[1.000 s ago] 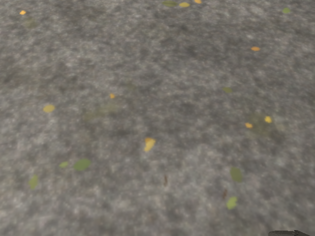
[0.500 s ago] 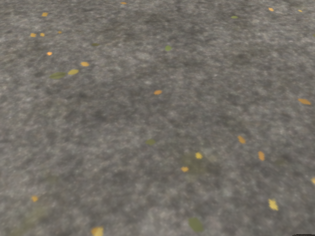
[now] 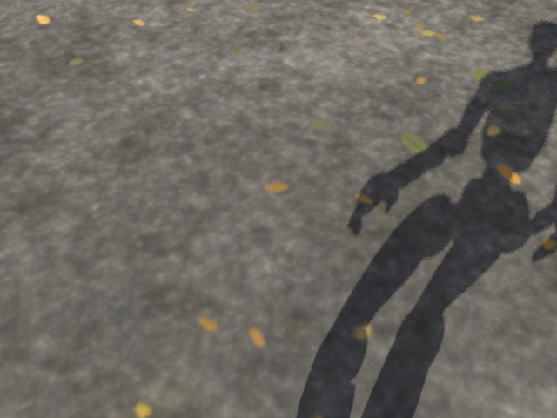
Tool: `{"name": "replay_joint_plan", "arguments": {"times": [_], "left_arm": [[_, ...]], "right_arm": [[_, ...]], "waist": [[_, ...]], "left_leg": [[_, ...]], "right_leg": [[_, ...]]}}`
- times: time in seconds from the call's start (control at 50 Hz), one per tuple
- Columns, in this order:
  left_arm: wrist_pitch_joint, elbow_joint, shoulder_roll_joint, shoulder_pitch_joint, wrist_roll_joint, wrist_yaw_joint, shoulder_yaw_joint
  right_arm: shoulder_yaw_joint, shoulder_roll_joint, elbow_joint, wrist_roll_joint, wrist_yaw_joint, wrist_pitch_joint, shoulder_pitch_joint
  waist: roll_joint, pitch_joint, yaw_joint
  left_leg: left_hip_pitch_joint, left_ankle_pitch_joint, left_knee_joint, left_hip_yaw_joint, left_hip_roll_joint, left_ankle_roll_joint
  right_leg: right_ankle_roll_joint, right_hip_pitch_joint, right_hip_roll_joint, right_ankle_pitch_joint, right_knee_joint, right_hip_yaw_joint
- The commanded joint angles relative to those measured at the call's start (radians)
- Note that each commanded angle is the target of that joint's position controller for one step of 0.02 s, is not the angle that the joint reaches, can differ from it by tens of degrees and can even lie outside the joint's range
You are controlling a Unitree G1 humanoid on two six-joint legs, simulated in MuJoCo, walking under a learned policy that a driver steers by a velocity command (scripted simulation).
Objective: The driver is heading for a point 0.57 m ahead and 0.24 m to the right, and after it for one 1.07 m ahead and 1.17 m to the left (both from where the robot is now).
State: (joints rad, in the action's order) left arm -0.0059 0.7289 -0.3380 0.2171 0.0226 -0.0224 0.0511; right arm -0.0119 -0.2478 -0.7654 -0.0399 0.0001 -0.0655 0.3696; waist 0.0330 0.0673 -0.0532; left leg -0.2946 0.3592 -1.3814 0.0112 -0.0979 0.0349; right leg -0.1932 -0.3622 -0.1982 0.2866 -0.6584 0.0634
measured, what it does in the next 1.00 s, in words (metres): walks ahead, turning left: left foot, then right foot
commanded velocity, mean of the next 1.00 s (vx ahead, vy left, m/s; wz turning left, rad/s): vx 0.27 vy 0.00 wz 0.45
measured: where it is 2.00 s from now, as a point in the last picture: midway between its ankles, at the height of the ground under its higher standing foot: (238, 384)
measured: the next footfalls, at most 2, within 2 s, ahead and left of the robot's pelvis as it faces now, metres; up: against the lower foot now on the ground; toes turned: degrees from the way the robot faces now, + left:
left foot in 0.28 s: +0.51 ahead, +0.08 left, +0.00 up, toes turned -3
right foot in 0.86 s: +0.59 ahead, -0.08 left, +0.00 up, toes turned +35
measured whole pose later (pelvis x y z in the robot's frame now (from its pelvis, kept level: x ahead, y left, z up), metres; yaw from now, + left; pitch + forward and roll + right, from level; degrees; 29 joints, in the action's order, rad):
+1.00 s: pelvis +0.49 -0.03 +0.04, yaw +32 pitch +1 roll +1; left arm -0.01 0.67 -0.30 0.13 0.02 0.05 0.00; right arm -0.11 -0.39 -0.68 -0.02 0.02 0.07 0.23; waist -0.07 0.05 -0.03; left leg -0.50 0.43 -1.10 0.13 0.13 0.05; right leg -0.03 -0.24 -0.03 0.18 -0.41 -0.03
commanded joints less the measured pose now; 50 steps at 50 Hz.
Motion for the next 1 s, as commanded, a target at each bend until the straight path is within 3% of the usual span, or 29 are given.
{"name": "replay_joint_plan", "arguments": {"times": [0.02, 0.06, 0.1, 0.12, 0.16, 0.18, 0.22, 0.24, 0.26, 0.28, 0.3, 0.32, 0.34, 0.38, 0.4, 0.44, 0.5, 0.6, 0.66, 0.74, 0.82, 0.84, 0.86, 0.88, 0.9, 0.92, 0.94, 0.96, 1.0], "left_arm": [[0.038, -0.03, -0.159, 0.084, -0.005, 0.036, 0.05], [0.066, -0.026, -0.113, 0.065, -0.018, 0.03, 0.029], [0.088, 0.0, -0.104, 0.061, -0.01, 0.024, 0.023], [0.095, 0.021, -0.087, 0.075, -0.014, 0.018, 0.018], [0.115, 0.073, -0.072, 0.169, -0.033, 0.01, 0.012], [0.122, 0.088, -0.077, 0.183, -0.035, 0.012, 0.011], [0.126, 0.1, -0.106, 0.186, -0.02, 0.025, 0.017], [0.122, 0.098, -0.123, 0.168, -0.007, 0.035, 0.023], [0.113, 0.09, -0.146, 0.115, 0.006, 0.044, 0.032], [0.103, 0.075, -0.154, 0.031, 0.004, 0.052, 0.037], [0.1, 0.047, -0.09, 0.015, 0.008, 0.057, 0.028], [0.091, 0.023, 0.021, 0.297, -0.045, 0.057, 0.002], [0.084, 0.039, -0.042, 0.273, -0.003, 0.063, -0.011], [0.07, 0.001, -0.069, 0.105, 0.029, 0.049, -0.014], [0.055, -0.025, -0.066, 0.049, 0.038, 0.043, -0.015], [0.009, -0.046, -0.035, 0.049, 0.038, 0.045, -0.029], [-0.009, -0.063, -0.014, 0.036, 0.03, 0.056, -0.041], [-0.031, -0.101, -0.037, -0.099, 0.013, 0.059, -0.035], [-0.018, -0.11, -0.037, -0.164, 0.004, 0.057, -0.036], [0.014, -0.111, -0.041, -0.195, -0.01, 0.058, -0.037], [0.037, -0.092, -0.066, -0.102, -0.023, 0.069, -0.028], [0.044, -0.082, -0.079, -0.058, -0.019, 0.078, -0.022], [0.044, -0.094, -0.135, -0.086, -0.011, 0.088, -0.011], [0.03, -0.135, -0.218, -0.121, -0.005, 0.089, 0.001], [0.019, -0.113, -0.176, -0.101, 0.004, 0.082, 0.0], [0.012, -0.115, -0.11, -0.103, -0.005, 0.079, -0.015], [0.008, -0.118, -0.079, -0.122, -0.007, 0.077, -0.022], [0.004, -0.128, -0.077, -0.134, -0.002, 0.077, -0.024], [0.001, -0.136, -0.07, -0.107, 0.004, 0.077, -0.024]], "right_arm": [[-0.033, -0.18, 0.134, -0.032, 0.002, -0.008, -0.047], [-0.028, -0.164, 0.152, -0.034, 0.01, 0.023, -0.073], [-0.008, -0.11, 0.182, -0.02, 0.021, 0.015, -0.16], [0.004, -0.079, 0.177, -0.014, 0.027, 0.006, -0.167], [0.011, -0.051, 0.159, 0.009, 0.035, -0.005, -0.194], [0.007, -0.062, 0.15, 0.018, 0.035, -0.005, -0.202], [-0.006, -0.1, 0.119, 0.016, 0.03, -0.009, -0.165], [-0.019, -0.132, 0.078, 0.012, 0.027, -0.014, -0.072], [-0.035, -0.164, 0.025, 0.016, 0.026, -0.021, 0.076], [-0.048, -0.186, -0.033, 0.015, 0.022, -0.026, 0.232], [-0.065, -0.249, -0.065, 0.016, 0.015, -0.022, 0.303], [-0.077, -0.314, -0.023, -0.001, 0.022, -0.021, 0.186], [-0.097, -0.292, 0.045, 0.037, 0.026, -0.003, 0.076], [-0.068, -0.168, 0.065, 0.05, 0.013, 0.029, -0.046], [-0.062, -0.152, 0.05, 0.053, 0.008, 0.034, -0.016], [-0.064, -0.163, 0.02, 0.043, 0.011, 0.042, 0.016], [-0.085, -0.218, 0.04, 0.027, 0.015, 0.05, -0.017], [-0.106, -0.23, 0.077, 0.04, -0.006, 0.097, -0.031], [-0.118, -0.231, 0.084, 0.038, -0.013, 0.117, -0.016], [-0.129, -0.24, 0.096, 0.024, -0.01, 0.122, -0.022], [-0.129, -0.24, 0.128, 0.023, -0.002, 0.121, -0.109], [-0.124, -0.232, 0.135, 0.033, -0.002, 0.119, -0.134], [-0.106, -0.162, 0.13, 0.039, -0.002, 0.114, -0.056], [-0.099, -0.133, 0.149, 0.045, -0.008, 0.112, -0.014], [-0.124, -0.257, 0.143, 0.008, -0.007, 0.11, -0.048], [-0.133, -0.272, 0.134, 0.004, 0.0, 0.114, -0.065], [-0.13, -0.256, 0.121, 0.006, 0.009, 0.125, -0.061], [-0.126, -0.239, 0.114, 0.013, 0.021, 0.136, -0.045], [-0.116, -0.231, 0.113, 0.028, 0.038, 0.149, -0.048]], "waist": [[-0.133, -0.02, 0.013], [-0.086, 0.043, -0.017], [-0.066, 0.084, -0.007], [-0.061, 0.065, 0.007], [-0.022, 0.004, 0.075], [-0.001, -0.01, 0.085], [0.03, -0.052, 0.069], [0.043, -0.098, 0.026], [0.051, -0.145, -0.058], [0.026, -0.166, -0.166], [-0.147, -0.2, -0.167], [-0.358, -0.413, 0.056], [-0.154, -0.534, 0.015], [0.035, -0.264, 0.05], [0.049, -0.187, 0.046], [0.015, -0.13, 0.075], [-0.026, -0.168, 0.089], [-0.121, -0.167, 0.036], [-0.16, -0.129, -0.005], [-0.187, -0.116, -0.027], [-0.21, -0.107, 0.031], [-0.181, -0.104, 0.063], [-0.016, -0.147, 0.009], [0.156, -0.163, -0.004], [0.097, -0.149, 0.018], [0.059, -0.131, 0.013], [0.05, -0.099, 0.008], [0.081, -0.101, -0.001], [0.107, -0.105, 0.013]], "left_leg": [[-0.429, 0.052, 0.061, 0.047, -0.05, 0.024], [-0.358, 0.077, 0.217, 0.009, -0.07, 0.05], [-0.278, -0.117, 0.412, -0.069, -0.041, 0.04], [-0.189, -0.26, 0.542, -0.102, -0.017, 0.014], [-0.091, -0.551, 0.701, -0.152, 0.045, -0.042], [-0.087, -0.602, 0.755, -0.154, 0.064, -0.066], [-0.042, -0.586, 0.818, -0.159, 0.125, -0.099], [0.037, -0.552, 0.822, -0.145, 0.162, -0.109], [0.156, -0.548, 0.833, -0.111, 0.18, -0.116], [0.26, -0.655, 0.943, -0.082, 0.157, -0.131], [0.396, -1.137, 0.88, 0.047, 0.028, -0.177], [0.761, -1.619, 0.779, 0.553, -0.281, -0.413], [0.698, -1.417, 0.891, 0.611, -0.265, -0.44], [0.352, -0.88, 1.004, 0.462, -0.147, -0.381], [0.24, -0.865, 1.037, 0.427, -0.109, -0.359], [0.072, -0.87, 1.065, 0.373, -0.062, -0.329], [-0.005, -0.86, 1.043, 0.345, -0.003, -0.293], [0.024, -0.319, 1.07, 0.456, 0.057, -0.175], [0.105, -0.137, 1.079, 0.536, 0.067, -0.166], [0.167, -0.258, 1.019, 0.601, 0.065, -0.184], [0.07, -0.325, 0.977, 0.655, 0.099, -0.133], [0.0, -0.218, 0.938, 0.629, 0.14, -0.092], [-0.075, 0.129, 0.803, 0.499, 0.226, -0.041], [-0.237, 0.294, 0.55, 0.239, 0.35, -0.001], [-0.276, 0.237, 0.395, 0.163, 0.277, 0.015], [-0.264, 0.17, 0.322, 0.146, 0.224, 0.017], [-0.256, 0.111, 0.259, 0.13, 0.208, 0.018], [-0.258, 0.072, 0.194, 0.107, 0.2, 0.023], [-0.275, 0.04, 0.124, 0.061, 0.177, 0.036]], "right_leg": [[-0.179, 0.306, 0.295, -0.134, 0.409, -0.526], [-0.168, 0.119, 0.254, -0.293, 0.448, -0.447], [-0.112, 0.019, 0.19, -0.721, 0.444, -0.3], [-0.063, 0.0, 0.145, -0.861, 0.424, -0.212], [0.002, 0.089, 0.153, -0.922, 0.438, -0.178], [0.026, 0.164, 0.171, -0.932, 0.44, -0.171], [0.072, 0.303, 0.21, -1.043, 0.363, -0.151], [0.097, 0.347, 0.23, -1.097, 0.27, -0.137], [0.121, 0.351, 0.241, -1.112, 0.103, -0.104], [0.152, 0.321, 0.198, -0.992, -0.169, -0.043], [0.181, 0.159, 0.035, -0.204, -0.629, 0.028], [0.238, -0.232, -0.023, 0.334, -0.992, -0.125], [0.212, -0.217, 0.044, 0.17, -1.0, -0.188], [0.198, -0.23, 0.135, 0.093, -0.853, -0.165], [0.204, -0.227, 0.153, 0.103, -0.779, -0.16], [0.221, -0.158, 0.172, 0.115, -0.642, -0.154], [0.241, -0.136, 0.17, 0.078, -0.514, -0.14], [0.26, -0.215, 0.171, -0.04, -0.363, -0.182], [0.256, -0.259, 0.161, -0.035, -0.251, -0.212], [0.226, -0.201, 0.122, 0.017, -0.101, -0.223], [0.198, 0.053, 0.104, 0.013, 0.172, -0.223], [0.192, 0.173, 0.141, -0.065, 0.325, -0.229], [0.15, 0.296, 0.327, -0.046, 0.423, -0.377], [0.048, 0.355, 0.581, -0.097, 0.448, -0.646], [-0.019, 0.291, 0.59, -0.28, 0.413, -0.625], [-0.008, 0.271, 0.535, -0.375, 0.378, -0.495], [0.017, 0.232, 0.459, -0.424, 0.36, -0.365], [0.035, 0.23, 0.413, -0.454, 0.348, -0.285], [0.03, 0.243, 0.391, -0.56, 0.327, -0.193]]}}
